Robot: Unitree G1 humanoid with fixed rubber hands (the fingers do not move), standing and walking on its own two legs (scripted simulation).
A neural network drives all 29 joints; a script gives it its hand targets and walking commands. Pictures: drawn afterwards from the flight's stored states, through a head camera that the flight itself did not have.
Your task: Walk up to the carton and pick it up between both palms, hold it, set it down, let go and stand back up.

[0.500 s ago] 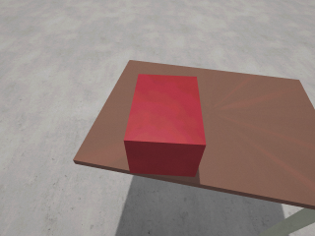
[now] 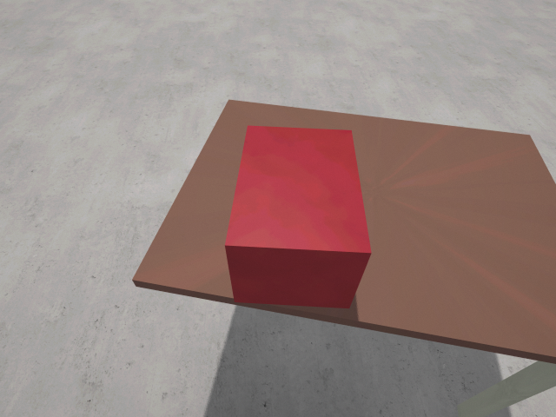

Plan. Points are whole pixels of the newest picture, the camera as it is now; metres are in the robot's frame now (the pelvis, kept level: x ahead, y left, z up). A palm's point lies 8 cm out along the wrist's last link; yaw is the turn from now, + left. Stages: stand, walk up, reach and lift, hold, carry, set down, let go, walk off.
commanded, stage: stand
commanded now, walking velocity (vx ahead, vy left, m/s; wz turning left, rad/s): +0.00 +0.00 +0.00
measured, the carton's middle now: (295, 212) +0.51 -0.02 -0.05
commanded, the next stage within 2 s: none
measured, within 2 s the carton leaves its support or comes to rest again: neither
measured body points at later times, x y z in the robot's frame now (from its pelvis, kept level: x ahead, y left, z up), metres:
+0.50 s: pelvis +0.00 +0.01 +0.00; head +0.01 +0.01 +0.45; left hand -0.04 +0.21 -0.17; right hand -0.03 -0.20 -0.16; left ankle +0.01 +0.12 -0.74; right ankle +0.00 -0.12 -0.74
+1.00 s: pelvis +0.02 +0.00 +0.00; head +0.02 +0.00 +0.45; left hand -0.02 +0.20 -0.16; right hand -0.03 -0.20 -0.16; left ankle +0.01 +0.12 -0.74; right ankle +0.00 -0.12 -0.74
